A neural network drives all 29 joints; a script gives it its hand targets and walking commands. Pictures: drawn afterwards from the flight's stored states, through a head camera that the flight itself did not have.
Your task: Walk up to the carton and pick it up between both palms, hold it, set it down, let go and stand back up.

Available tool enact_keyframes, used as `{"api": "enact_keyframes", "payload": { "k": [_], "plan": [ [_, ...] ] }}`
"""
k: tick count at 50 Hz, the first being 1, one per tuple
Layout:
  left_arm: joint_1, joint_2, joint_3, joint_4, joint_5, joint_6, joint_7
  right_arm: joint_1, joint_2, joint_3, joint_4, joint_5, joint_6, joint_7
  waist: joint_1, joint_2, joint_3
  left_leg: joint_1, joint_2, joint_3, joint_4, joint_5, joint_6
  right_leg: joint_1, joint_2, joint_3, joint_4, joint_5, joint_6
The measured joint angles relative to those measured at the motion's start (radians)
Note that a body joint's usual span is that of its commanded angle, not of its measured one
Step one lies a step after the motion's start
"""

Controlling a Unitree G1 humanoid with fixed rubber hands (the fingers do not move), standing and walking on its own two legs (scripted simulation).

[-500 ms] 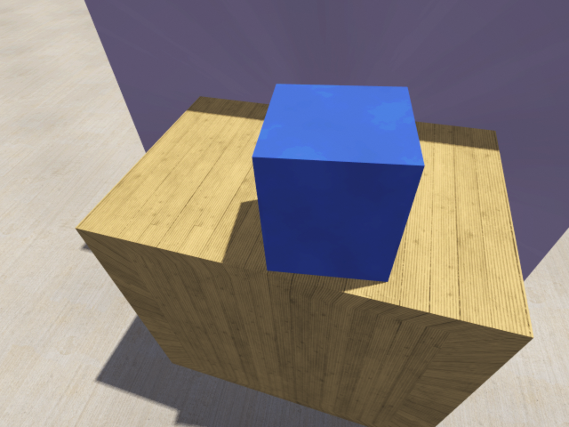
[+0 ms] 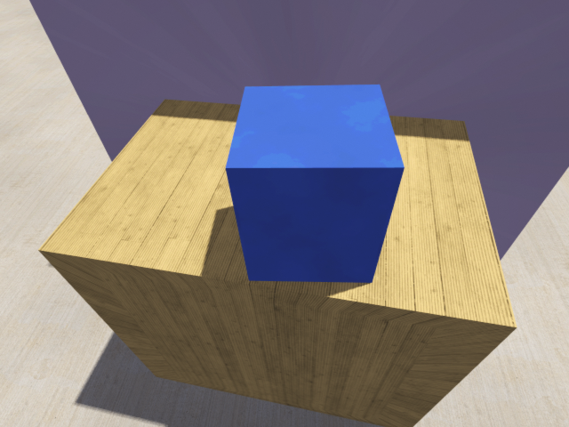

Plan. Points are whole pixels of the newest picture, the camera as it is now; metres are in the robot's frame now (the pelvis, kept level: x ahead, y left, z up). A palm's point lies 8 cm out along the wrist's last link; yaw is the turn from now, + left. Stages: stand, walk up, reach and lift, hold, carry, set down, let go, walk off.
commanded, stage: walk up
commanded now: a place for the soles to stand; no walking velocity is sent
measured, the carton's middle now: (310, 188) +0.48 +0.00 +0.08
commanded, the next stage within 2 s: none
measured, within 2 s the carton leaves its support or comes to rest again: neither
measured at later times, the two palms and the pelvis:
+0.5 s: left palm out of the picture +0.06 +0.24 -0.14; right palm out of the picture +0.00 -0.24 -0.16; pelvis +0.01 +0.01 -0.01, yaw -7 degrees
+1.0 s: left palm out of the picture +0.10 +0.24 -0.14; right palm out of the picture -0.01 -0.25 -0.17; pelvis +0.01 +0.01 -0.02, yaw -10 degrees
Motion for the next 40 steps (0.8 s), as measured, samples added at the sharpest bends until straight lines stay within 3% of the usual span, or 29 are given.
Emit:
{"api": "enact_keyframes", "payload": {
  "k": [40],
  "plan": [
    [-0.028, 0.025, 0.026, -0.138, 0.001, 0.017, 0.02, -0.016, -0.049, -0.024, -0.085, -0.01, 0.057, 0.006, -0.026, 0.008, 0.029, -0.033, 0.042, 0.151, 0.164, -0.127, 0.005, -0.119, 0.064, 0.148, 0.203, -0.084, 0.009]
  ]
}}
